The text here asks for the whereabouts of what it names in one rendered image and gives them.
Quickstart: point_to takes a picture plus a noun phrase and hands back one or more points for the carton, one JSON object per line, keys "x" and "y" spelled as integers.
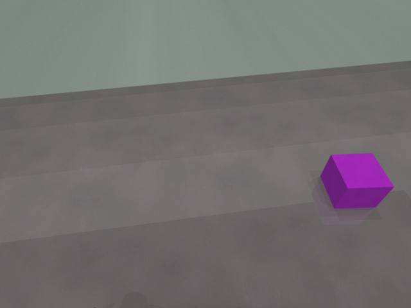
{"x": 355, "y": 181}

